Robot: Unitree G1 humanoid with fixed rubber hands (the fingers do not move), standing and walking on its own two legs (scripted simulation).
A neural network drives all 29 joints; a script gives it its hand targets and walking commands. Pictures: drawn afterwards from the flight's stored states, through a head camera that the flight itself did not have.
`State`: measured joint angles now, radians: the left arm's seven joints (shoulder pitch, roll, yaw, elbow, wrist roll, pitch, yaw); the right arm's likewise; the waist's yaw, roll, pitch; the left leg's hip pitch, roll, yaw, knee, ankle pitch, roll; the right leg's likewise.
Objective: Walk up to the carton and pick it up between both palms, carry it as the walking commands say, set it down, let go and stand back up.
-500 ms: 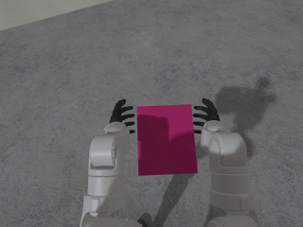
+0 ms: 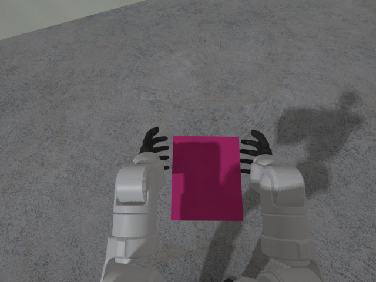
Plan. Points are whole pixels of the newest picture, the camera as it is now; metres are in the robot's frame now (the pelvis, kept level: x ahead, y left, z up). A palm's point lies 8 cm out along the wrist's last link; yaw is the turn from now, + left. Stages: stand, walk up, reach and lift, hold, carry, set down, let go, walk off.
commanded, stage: carry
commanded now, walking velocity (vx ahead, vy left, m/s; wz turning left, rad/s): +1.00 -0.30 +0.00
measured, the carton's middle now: (203, 180) +0.34 +0.01 -0.03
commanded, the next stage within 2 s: none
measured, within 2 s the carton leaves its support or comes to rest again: neither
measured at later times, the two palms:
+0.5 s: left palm (211, 34) +0.78 -0.02 +0.11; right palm (286, 36) +0.75 -0.24 +0.12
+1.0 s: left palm out of the picture +1.25 -0.13 +0.10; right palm out of the picture +1.24 -0.36 +0.11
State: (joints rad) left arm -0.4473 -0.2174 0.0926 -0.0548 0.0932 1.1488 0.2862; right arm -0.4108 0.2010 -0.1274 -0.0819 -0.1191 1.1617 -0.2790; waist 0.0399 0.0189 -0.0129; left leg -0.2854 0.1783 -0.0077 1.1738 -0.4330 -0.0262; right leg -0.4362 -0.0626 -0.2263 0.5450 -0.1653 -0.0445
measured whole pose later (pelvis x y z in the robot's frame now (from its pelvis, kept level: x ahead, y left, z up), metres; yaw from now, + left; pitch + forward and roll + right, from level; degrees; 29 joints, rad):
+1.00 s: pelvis +0.93 -0.23 +0.00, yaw -3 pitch +3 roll +0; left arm -0.42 -0.21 0.09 -0.11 0.08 1.14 0.29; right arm -0.44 0.22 -0.11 -0.08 -0.13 1.14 -0.29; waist 0.03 -0.03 -0.06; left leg -0.46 0.06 0.23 0.54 -0.13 0.02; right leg -0.03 -0.01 -0.17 0.49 -0.49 -0.04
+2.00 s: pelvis +1.56 -0.41 +0.03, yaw -7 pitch +5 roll +2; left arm -0.41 -0.20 0.10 -0.07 0.10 1.13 0.27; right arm -0.41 0.20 -0.08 -0.05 -0.10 1.12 -0.30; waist -0.02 -0.03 -0.09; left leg -0.29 0.02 0.23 0.43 -0.09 0.02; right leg -0.09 -0.03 -0.11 0.44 -0.25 0.03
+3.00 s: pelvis +1.71 -0.36 +0.00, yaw -8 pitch +5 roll +0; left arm -0.35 -0.18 0.07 -0.18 0.04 1.15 0.29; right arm -0.40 0.20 -0.07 -0.11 -0.09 1.13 -0.29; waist 0.03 -0.01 -0.03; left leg -0.46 0.02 0.21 0.61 -0.23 0.10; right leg -0.45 -0.08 -0.10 0.94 -0.59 0.02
